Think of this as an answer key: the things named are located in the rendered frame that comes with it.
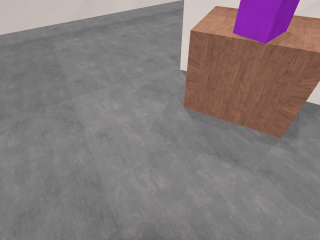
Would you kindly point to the pedestal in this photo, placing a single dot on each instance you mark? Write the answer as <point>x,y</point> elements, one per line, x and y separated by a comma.
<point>260,86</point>

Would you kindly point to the carton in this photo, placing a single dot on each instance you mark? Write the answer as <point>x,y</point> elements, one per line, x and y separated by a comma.
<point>264,20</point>

